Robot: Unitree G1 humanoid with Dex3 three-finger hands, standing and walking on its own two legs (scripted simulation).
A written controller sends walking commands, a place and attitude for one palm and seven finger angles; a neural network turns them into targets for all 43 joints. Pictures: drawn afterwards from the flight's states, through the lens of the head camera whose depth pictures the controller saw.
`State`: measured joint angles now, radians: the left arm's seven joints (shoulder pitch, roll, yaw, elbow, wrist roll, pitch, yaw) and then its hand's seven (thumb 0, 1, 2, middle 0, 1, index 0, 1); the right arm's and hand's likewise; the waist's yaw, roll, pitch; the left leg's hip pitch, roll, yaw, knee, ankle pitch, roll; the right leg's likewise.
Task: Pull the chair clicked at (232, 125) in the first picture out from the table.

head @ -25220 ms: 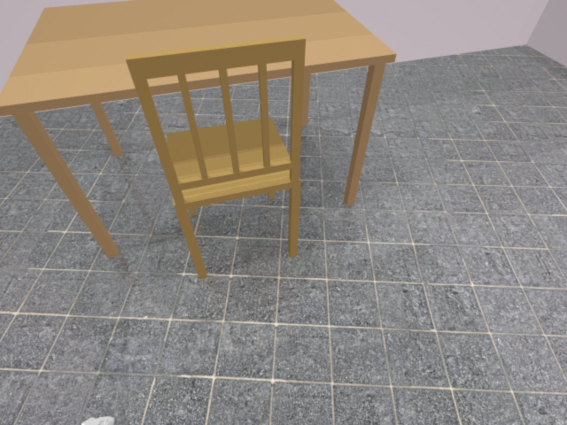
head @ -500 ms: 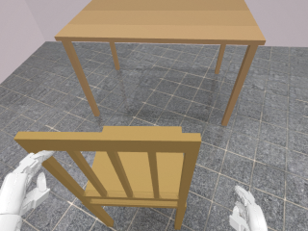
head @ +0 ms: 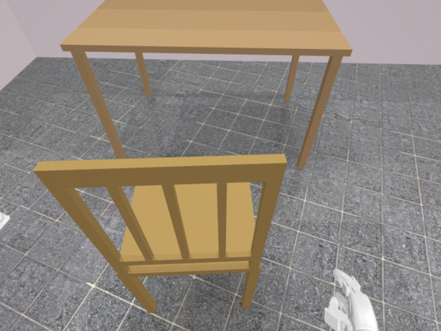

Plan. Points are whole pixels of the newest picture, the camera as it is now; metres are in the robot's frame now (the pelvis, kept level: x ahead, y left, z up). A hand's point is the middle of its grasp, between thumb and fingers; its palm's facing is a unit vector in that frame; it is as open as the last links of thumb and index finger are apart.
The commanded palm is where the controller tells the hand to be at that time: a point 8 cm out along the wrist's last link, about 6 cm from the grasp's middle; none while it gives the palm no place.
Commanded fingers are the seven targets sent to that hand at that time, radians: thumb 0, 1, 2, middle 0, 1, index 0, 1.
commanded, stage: step back with the hand held close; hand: left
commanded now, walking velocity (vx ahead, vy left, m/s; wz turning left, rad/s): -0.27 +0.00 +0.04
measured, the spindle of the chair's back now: (178, 225) +0.34 +0.13 -0.06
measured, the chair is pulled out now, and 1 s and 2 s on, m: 0.60 0.60 0.60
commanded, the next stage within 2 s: stop stepping back and stand still in 0.50 s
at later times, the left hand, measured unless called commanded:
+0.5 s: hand out of the picture +0.12 +0.26 +0.18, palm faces +0.33 -0.77 -0.54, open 7.4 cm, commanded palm +0.06 +0.31 +0.19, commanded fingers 0.00 0.90 0.90 -0.20 -0.30 -0.20 -0.30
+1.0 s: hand out of the picture +0.01 +0.27 +0.18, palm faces +0.49 -0.78 -0.39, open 7.4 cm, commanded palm -0.05 +0.31 +0.19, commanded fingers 0.00 0.90 0.90 -0.20 -0.30 -0.20 -0.30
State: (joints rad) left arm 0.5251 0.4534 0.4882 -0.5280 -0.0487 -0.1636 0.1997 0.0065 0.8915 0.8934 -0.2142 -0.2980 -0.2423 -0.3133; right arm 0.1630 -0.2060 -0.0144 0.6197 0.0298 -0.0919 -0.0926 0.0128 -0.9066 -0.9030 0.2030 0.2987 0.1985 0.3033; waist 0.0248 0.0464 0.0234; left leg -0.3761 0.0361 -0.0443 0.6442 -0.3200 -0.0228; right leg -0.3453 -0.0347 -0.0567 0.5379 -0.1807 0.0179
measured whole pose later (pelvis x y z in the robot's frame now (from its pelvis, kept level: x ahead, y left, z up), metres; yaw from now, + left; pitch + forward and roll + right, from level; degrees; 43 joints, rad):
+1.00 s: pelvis -0.19 +0.00 +0.00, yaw +0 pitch +0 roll +0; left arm 0.51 0.38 0.40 -0.43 -0.03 -0.16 0.18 0.01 0.89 0.89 -0.22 -0.30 -0.21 -0.30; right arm 0.30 -0.24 -0.01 0.68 0.01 -0.09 -0.08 0.01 -0.91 -0.90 0.20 0.30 0.20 0.30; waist 0.00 -0.01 -0.08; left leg -0.28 0.01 0.01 0.71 -0.44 0.03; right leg -0.32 -0.06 -0.09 0.54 -0.23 -0.01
